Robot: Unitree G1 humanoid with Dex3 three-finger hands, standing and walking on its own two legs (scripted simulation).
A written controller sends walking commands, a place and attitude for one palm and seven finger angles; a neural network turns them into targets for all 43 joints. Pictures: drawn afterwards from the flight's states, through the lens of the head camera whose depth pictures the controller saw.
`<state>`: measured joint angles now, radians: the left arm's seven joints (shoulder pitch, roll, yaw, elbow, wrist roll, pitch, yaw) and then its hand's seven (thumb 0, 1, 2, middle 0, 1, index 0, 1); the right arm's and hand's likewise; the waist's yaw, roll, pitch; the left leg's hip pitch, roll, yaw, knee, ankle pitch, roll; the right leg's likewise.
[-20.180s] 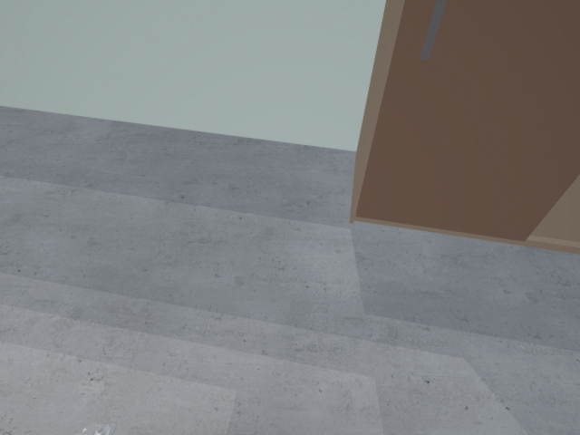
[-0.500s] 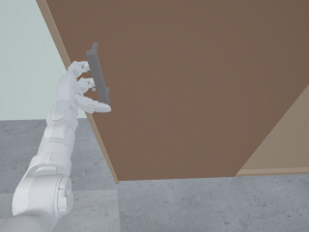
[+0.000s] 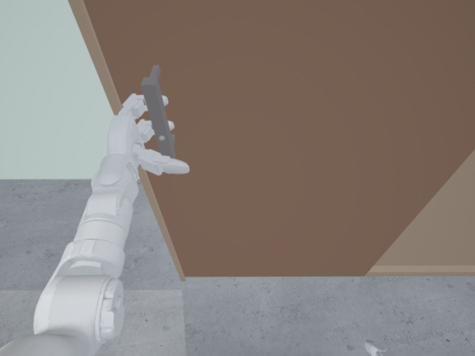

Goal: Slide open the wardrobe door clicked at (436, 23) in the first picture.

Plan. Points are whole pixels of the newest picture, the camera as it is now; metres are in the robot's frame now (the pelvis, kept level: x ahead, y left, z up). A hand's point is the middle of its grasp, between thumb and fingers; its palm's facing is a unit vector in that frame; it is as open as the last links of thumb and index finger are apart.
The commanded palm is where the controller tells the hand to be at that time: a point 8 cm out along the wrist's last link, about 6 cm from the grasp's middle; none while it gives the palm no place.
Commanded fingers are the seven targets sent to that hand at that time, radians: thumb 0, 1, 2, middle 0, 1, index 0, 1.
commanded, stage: slide the fingers in behind the handle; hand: left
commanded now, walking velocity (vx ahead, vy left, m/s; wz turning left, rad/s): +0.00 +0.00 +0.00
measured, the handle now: (162, 117) +0.50 +0.14 +0.15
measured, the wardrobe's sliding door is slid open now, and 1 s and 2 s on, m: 0.00 0.00 0.00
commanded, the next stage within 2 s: grip the handle and tug to test in 0.86 s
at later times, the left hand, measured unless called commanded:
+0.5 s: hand (172, 136) +0.45 +0.12 +0.14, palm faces +0.01 -1.00 +0.00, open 14.0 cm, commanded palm +0.42 +0.17 +0.15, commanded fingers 0.00 -0.50 0.30 -0.30 -1.20 -0.30 -1.20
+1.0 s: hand (169, 138) +0.44 +0.12 +0.15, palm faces +0.00 -1.00 +0.00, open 14.0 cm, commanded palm +0.41 +0.17 +0.15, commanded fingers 0.00 -0.36 0.36 -0.31 -1.22 -0.31 -1.22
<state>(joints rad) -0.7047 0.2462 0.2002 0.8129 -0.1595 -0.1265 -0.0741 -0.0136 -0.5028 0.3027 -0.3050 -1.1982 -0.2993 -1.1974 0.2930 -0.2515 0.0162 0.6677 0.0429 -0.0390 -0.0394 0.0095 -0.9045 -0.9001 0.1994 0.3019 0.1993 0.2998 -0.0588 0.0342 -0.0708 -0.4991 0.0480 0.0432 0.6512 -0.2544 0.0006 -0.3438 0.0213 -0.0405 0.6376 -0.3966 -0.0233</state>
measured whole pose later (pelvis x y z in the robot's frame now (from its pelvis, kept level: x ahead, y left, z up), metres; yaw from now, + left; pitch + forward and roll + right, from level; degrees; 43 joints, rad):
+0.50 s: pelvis +0.01 -0.01 +0.00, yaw +0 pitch +6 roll +0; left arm -0.68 0.23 0.19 0.79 -0.15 -0.12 -0.04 -0.01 -0.50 0.30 -0.30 -1.20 -0.29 -1.20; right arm 0.33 -0.26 0.00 0.69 0.04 -0.02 -0.03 0.01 -0.90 -0.90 0.20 0.30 0.20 0.30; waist -0.07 0.04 -0.08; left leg -0.48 0.06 0.05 0.64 -0.26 -0.01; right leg -0.33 0.03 -0.03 0.62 -0.40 -0.03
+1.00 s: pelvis +0.00 -0.01 +0.00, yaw +0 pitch +5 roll -1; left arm -0.70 0.23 0.16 0.80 -0.16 -0.13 -0.06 -0.01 -0.50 0.30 -0.30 -1.20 -0.30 -1.20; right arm 0.30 -0.25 0.01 0.68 0.04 -0.02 -0.03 0.01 -0.90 -0.90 0.20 0.30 0.20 0.30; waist -0.05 0.04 -0.07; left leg -0.48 0.05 0.03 0.63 -0.25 -0.01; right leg -0.32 0.03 -0.05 0.62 -0.39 -0.03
